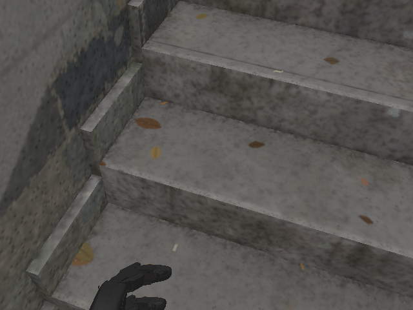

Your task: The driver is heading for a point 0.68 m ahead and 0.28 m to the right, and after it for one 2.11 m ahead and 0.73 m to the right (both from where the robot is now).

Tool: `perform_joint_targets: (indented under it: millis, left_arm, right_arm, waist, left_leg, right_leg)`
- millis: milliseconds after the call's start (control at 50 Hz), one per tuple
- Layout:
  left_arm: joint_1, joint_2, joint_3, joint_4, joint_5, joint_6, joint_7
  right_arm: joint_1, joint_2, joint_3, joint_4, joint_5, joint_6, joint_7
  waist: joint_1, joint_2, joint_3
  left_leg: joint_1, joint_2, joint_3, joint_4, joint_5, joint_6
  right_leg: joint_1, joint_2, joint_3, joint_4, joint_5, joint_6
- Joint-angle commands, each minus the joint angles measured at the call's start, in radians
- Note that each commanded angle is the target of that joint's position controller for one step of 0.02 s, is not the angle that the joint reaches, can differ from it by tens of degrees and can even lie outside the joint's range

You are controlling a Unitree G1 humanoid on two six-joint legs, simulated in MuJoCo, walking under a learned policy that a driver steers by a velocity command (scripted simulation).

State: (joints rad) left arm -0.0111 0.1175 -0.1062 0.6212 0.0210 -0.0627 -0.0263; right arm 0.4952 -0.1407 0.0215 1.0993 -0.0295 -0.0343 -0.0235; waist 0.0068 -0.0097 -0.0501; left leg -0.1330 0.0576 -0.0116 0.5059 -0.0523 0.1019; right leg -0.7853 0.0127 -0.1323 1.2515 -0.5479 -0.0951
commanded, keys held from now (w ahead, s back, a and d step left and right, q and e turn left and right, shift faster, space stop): w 0.12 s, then w+e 0.88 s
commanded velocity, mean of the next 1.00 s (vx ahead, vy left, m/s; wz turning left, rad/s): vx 0.50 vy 0.00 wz -0.39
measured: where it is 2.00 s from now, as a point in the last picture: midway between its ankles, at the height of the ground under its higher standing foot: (379, 110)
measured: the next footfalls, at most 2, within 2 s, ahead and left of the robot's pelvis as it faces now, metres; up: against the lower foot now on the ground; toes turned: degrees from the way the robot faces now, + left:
left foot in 0.54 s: +0.49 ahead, +0.16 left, +0.17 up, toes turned -3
right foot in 1.16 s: +0.67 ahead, -0.28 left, +0.34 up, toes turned -37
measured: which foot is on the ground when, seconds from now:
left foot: up 0.00-0.52, down 0.54-1.00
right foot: down 0.00-0.54, up 0.56-1.00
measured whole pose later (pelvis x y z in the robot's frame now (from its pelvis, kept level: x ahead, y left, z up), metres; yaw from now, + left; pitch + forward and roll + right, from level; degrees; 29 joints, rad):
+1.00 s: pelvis +0.47 +0.01 +0.28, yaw -24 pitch -3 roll +0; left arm 0.17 0.10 -0.01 0.66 -0.02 0.08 0.04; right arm 0.54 -0.12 -0.02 0.97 -0.04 0.00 -0.07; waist -0.05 -0.06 0.01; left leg -0.02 0.19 0.33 0.52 -0.40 -0.09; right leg -1.26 -0.03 0.09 2.13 -0.19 0.02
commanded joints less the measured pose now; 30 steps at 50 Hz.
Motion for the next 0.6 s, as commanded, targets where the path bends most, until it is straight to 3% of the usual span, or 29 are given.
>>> perform_joint_targets:
  millis: [20,40,60,80,100,120,140,160,200,220,240,260,300,320,340,360,380,400,420,440,460,480,500,520,540,560,580,600]
  left_arm:
    - [0.587,0.29,0.135,0.187,0.041,0.028,0.053]
    - [0.468,0.197,0.103,0.219,0.0,0.011,0.039]
    - [0.4,0.088,0.078,0.273,0.003,0.009,0.022]
    - [0.332,0.001,0.065,0.301,0.017,0.004,0.006]
    - [0.261,-0.036,0.064,0.311,0.021,0.001,-0.012]
    - [0.268,-0.03,0.068,0.344,0.016,0.0,-0.023]
    - [0.258,0.0,0.072,0.354,0.024,0.001,-0.021]
    - [0.224,0.061,0.083,0.343,0.026,-0.003,-0.018]
    - [0.253,0.065,0.07,0.35,0.03,-0.001,-0.005]
    - [0.299,0.083,0.069,0.366,0.03,-0.001,0.001]
    - [0.356,0.104,0.073,0.379,0.027,0.002,0.008]
    - [0.431,0.142,0.087,0.399,0.016,0.001,0.016]
    - [0.611,0.168,0.104,0.44,0.019,0.012,0.037]
    - [0.659,0.167,0.11,0.441,0.012,0.015,0.052]
    - [0.707,0.179,0.12,0.451,0.005,0.022,0.066]
    - [0.754,0.143,0.116,0.448,0.018,0.033,0.084]
    - [0.763,0.134,0.118,0.441,0.017,0.041,0.095]
    - [0.767,0.144,0.13,0.427,0.002,0.053,0.103]
    - [0.774,0.122,0.127,0.424,0.009,0.057,0.111]
    - [0.712,0.09,0.127,0.422,-0.015,0.063,0.124]
    - [0.602,0.14,0.134,0.372,-0.022,0.062,0.119]
    - [0.558,0.195,0.159,0.368,-0.056,0.047,0.111]
    - [0.571,0.223,0.158,0.377,-0.029,0.026,0.085]
    - [0.539,0.314,0.175,0.388,-0.026,0.01,0.071]
    - [0.488,0.344,0.201,0.362,-0.053,-0.015,0.063]
    - [0.528,0.17,0.167,0.342,-0.045,-0.056,0.029]
    - [0.552,0.164,0.194,0.353,-0.061,-0.072,-0.008]
    - [0.436,0.082,0.19,0.29,-0.08,-0.033,-0.011]
  right_arm:
    - [-0.076,-0.065,-0.044,-0.115,0.005,-0.1,0.092]
    - [-0.255,-0.019,-0.023,-0.226,0.027,-0.103,0.114]
    - [-0.349,-0.015,-0.005,-0.307,0.027,-0.091,0.11]
    - [-0.313,-0.002,0.002,-0.31,0.025,-0.067,0.094]
    - [-0.229,-0.002,0.007,-0.296,0.04,-0.043,0.074]
    - [-0.203,0.027,0.024,-0.297,0.05,-0.038,0.068]
    - [-0.194,0.043,0.033,-0.308,0.046,-0.038,0.06]
    - [-0.206,0.025,0.034,-0.32,0.038,-0.035,0.044]
    - [-0.281,-0.017,0.029,-0.342,0.001,-0.035,0.035]
    - [-0.301,-0.013,0.027,-0.34,-0.013,-0.038,0.033]
    - [-0.299,-0.003,0.026,-0.326,-0.015,-0.038,0.033]
    - [-0.326,-0.017,0.021,-0.321,-0.005,-0.041,0.031]
    - [-0.467,-0.022,0.024,-0.372,0.001,-0.059,0.036]
    - [-0.53,-0.025,0.025,-0.403,0.011,-0.066,0.043]
    - [-0.615,-0.004,0.037,-0.446,0.013,-0.068,0.041]
    - [-0.68,0.011,0.048,-0.477,0.013,-0.08,0.044]
    - [-0.708,0.042,0.061,-0.511,0.023,-0.085,0.054]
    - [-0.774,0.05,0.076,-0.557,0.017,-0.091,0.059]
    - [-0.858,0.079,0.094,-0.613,0.017,-0.102,0.065]
    - [-0.87,0.072,0.103,-0.672,0.01,-0.105,0.056]
    - [-0.811,0.044,0.109,-0.681,-0.006,-0.105,0.065]
    - [-0.823,0.019,0.099,-0.691,-0.013,-0.093,0.048]
    - [-0.583,-0.1,0.016,-0.627,0.013,-0.085,0.036]
    - [-0.28,-0.22,-0.046,-0.542,0.02,-0.056,0.008]
    - [-0.063,-0.366,-0.112,-0.476,-0.033,-0.026,-0.001]
    - [0.039,-0.427,-0.119,-0.412,-0.065,-0.003,-0.016]
    - [0.005,-0.376,-0.113,-0.423,-0.078,-0.017,-0.036]
    - [-0.108,-0.312,-0.104,-0.376,-0.008,-0.018,-0.022]
  waist:
    - [0.215,-0.238,-0.287]
    - [0.138,-0.177,-0.018]
    - [0.062,-0.065,0.115]
    - [-0.004,-0.004,0.142]
    - [-0.061,0.004,0.146]
    - [-0.076,0.005,0.156]
    - [-0.096,0.005,0.165]
    - [-0.115,-0.001,0.171]
    - [-0.096,-0.011,0.101]
    - [-0.084,-0.039,0.036]
    - [-0.063,-0.065,0.001]
    - [-0.022,-0.105,-0.026]
    - [0.084,-0.096,-0.025]
    - [0.114,-0.118,0.001]
    - [0.151,-0.14,0.05]
    - [0.167,-0.119,0.091]
    - [0.159,-0.142,0.125]
    - [0.175,-0.102,0.165]
    - [0.178,-0.096,0.202]
    - [0.134,-0.123,0.237]
    - [0.071,-0.06,0.158]
    - [0.033,-0.145,0.109]
    - [-0.08,-0.327,-0.039]
    - [-0.22,-0.383,-0.228]
    - [-0.283,-0.195,-0.381]
    - [-0.199,0.407,-0.541]
    - [-0.166,0.417,-0.575]
    - [-0.107,0.317,-0.313]
  left_leg:
    - [-0.682,-0.224,-0.412,1.371,-0.263,0.043]
    - [-0.922,-0.182,-0.331,1.54,-0.289,0.053]
    - [-0.982,-0.119,-0.221,1.54,-0.254,0.067]
    - [-0.967,-0.089,-0.197,1.504,-0.211,0.067]
    - [-0.89,-0.085,-0.204,1.497,-0.206,0.066]
    - [-0.928,-0.081,-0.192,1.49,-0.176,0.059]
    - [-0.923,-0.076,-0.188,1.45,-0.129,0.05]
    - [-0.885,-0.073,-0.142,1.311,-0.075,0.021]
    - [-0.786,-0.047,0.011,1.12,0.131,-0.022]
    - [-0.781,-0.04,0.079,1.169,0.169,-0.048]
    - [-0.822,-0.035,0.101,1.242,0.163,-0.07]
    - [-0.904,-0.016,0.094,1.263,0.087,-0.078]
    - [-1.197,0.029,0.057,1.389,-0.063,-0.098]
    - [-1.321,0.052,0.021,1.403,-0.144,-0.113]
    - [-1.487,0.075,0.001,1.457,-0.228,-0.13]
    - [-1.601,0.07,-0.019,1.567,-0.304,-0.155]
    - [-1.697,0.079,-0.043,1.657,-0.395,-0.169]
    - [-1.746,0.094,-0.015,1.577,-0.437,-0.19]
    - [-1.742,0.098,0.005,1.493,-0.44,-0.193]
    - [-1.5,0.136,-0.035,1.281,-0.401,-0.187]
    - [-0.97,0.098,0.136,0.953,-0.244,-0.173]
    - [-0.51,0.046,0.184,0.773,-0.358,-0.145]
    - [-0.232,-0.065,0.24,0.772,-0.391,-0.118]
    - [-0.094,-0.072,0.128,0.662,-0.396,-0.08]
    - [0.161,0.116,-0.294,0.494,-0.289,-0.002]
    - [0.318,0.397,-0.861,-0.011,-0.21,0.144]
    - [0.243,0.455,-1.085,-0.184,-0.647,0.169]
    - [0.039,0.446,-0.949,-0.233,-0.846,0.112]
  right_leg:
    - [0.764,-0.414,1.272,-0.942,0.111,-0.335]
    - [0.587,-0.378,1.042,-0.889,0.04,-0.258]
    - [0.441,-0.317,0.766,-0.864,0.024,-0.161]
    - [0.368,-0.254,0.56,-0.855,0.102,-0.083]
    - [0.272,-0.222,0.444,-0.88,0.158,-0.041]
    - [0.279,-0.204,0.35,-0.889,0.217,-0.024]
    - [0.216,-0.188,0.296,-0.901,0.273,-0.029]
    - [0.156,-0.159,0.217,-0.944,0.287,-0.044]
    - [0.112,-0.109,0.118,-0.941,0.406,-0.056]
    - [0.157,-0.122,0.161,-0.932,0.473,-0.085]
    - [0.241,-0.143,0.2,-0.915,0.53,-0.112]
    - [0.394,-0.166,0.251,-0.897,0.57,-0.128]
    - [0.747,-0.242,0.407,-0.89,0.521,-0.17]
    - [0.882,-0.278,0.483,-0.901,0.475,-0.177]
    - [1.002,-0.322,0.543,-0.907,0.468,-0.171]
    - [1.075,-0.354,0.604,-0.912,0.489,-0.182]
    - [1.124,-0.381,0.623,-0.919,0.513,-0.184]
    - [1.107,-0.357,0.587,-0.934,0.457,-0.16]
    - [1.056,-0.332,0.577,-0.954,0.45,-0.141]
    - [0.803,-0.29,0.501,-1.007,0.551,-0.095]
    - [0.473,-0.239,0.382,-1.183,0.654,-0.116]
    - [0.238,-0.207,0.327,-1.241,0.926,-0.097]
    - [0.337,-0.151,0.276,-1.053,1.529,-0.068]
    - [0.523,-0.162,0.269,-0.769,1.918,-0.025]
    - [0.452,-0.121,0.304,-0.398,1.658,0.067]
    - [0.261,0.083,0.379,0.028,0.418,0.083]
    - [0.182,0.113,0.531,0.392,0.391,0.104]
    - [0.075,0.072,0.388,0.552,0.455,0.116]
